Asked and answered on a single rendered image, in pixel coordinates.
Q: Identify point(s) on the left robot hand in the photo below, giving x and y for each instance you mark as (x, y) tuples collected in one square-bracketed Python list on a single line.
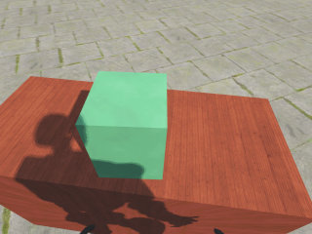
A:
[(88, 229)]

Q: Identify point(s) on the pedestal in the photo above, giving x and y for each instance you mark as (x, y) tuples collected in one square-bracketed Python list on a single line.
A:
[(227, 166)]

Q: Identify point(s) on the carton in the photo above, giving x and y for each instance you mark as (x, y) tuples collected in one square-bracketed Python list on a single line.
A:
[(124, 122)]

